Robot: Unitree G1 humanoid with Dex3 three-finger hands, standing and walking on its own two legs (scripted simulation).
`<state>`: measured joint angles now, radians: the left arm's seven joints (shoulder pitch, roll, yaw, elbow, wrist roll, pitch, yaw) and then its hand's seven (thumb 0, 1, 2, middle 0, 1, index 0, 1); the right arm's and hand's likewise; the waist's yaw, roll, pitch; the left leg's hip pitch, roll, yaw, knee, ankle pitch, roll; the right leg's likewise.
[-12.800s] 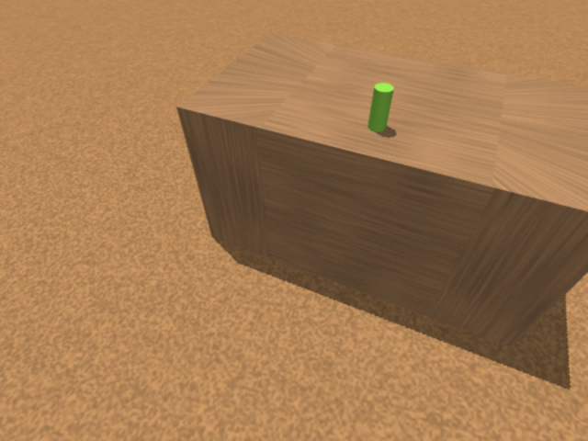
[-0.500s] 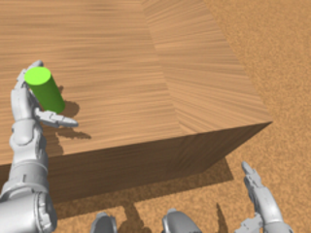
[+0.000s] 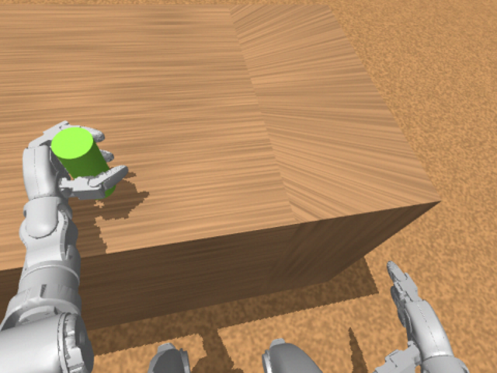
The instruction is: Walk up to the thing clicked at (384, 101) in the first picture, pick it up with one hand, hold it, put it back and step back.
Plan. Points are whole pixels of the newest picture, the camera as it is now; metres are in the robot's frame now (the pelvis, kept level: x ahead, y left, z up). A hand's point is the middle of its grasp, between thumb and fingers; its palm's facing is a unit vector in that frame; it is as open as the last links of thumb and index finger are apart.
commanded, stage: settle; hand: left
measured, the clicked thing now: (87, 166) +0.47 +0.20 +0.03
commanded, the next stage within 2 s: lift in 1.00 s
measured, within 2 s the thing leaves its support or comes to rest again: leaves its support in 0.32 s
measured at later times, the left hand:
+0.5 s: hand (78, 157) +0.46 +0.20 +0.06, palm faces +0.14 -0.99 -0.02, open 7.4 cm
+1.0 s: hand (71, 135) +0.48 +0.20 +0.09, palm faces +0.13 -0.99 +0.00, open 7.4 cm
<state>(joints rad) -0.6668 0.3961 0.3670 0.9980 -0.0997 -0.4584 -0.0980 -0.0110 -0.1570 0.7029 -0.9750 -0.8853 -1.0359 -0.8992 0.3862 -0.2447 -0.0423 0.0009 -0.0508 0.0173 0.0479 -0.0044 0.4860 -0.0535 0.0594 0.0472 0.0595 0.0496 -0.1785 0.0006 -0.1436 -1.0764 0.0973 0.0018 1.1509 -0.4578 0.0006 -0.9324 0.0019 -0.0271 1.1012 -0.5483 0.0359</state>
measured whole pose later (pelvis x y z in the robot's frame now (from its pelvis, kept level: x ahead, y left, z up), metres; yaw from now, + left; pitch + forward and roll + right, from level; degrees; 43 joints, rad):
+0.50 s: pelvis +0.00 +0.00 +0.01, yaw +0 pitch +19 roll -3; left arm -0.65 0.40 0.34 0.93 -0.11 -0.37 -0.09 0.00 -0.14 1.20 -0.83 -1.17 -0.88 -1.19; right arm 0.38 -0.23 -0.03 0.04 -0.04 0.05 0.02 0.00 0.51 -0.06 0.06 0.05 0.06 0.05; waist -0.15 0.01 -0.13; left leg -0.99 0.09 0.01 1.09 -0.44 0.00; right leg -0.85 0.00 -0.03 1.05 -0.53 0.03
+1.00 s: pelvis +0.01 +0.00 +0.03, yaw +0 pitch +17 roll -3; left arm -0.70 0.41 0.34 0.96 -0.12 -0.33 -0.10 0.00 -0.15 1.22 -0.83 -1.19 -0.88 -1.22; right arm 0.35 -0.23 -0.04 0.12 -0.02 0.05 0.01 0.00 0.53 -0.05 0.06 0.05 0.06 0.05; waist -0.14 0.01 -0.11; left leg -0.89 0.09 0.02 1.00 -0.41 0.00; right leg -0.76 0.00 -0.01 0.95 -0.50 0.04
